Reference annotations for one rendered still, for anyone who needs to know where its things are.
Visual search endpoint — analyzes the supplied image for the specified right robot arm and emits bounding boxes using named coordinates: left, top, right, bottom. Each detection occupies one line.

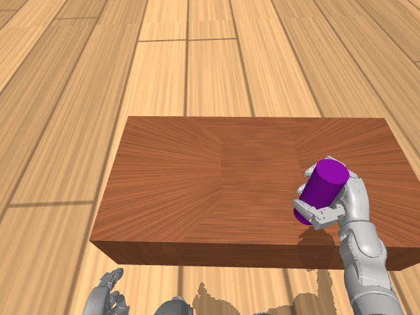
left=338, top=220, right=404, bottom=315

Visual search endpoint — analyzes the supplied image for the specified left robot hand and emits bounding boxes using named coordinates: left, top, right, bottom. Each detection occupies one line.
left=82, top=268, right=130, bottom=315

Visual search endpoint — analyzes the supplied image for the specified can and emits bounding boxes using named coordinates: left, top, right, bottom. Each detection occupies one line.
left=293, top=159, right=349, bottom=225

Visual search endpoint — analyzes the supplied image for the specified right robot hand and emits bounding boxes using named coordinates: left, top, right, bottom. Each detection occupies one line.
left=292, top=156, right=369, bottom=230

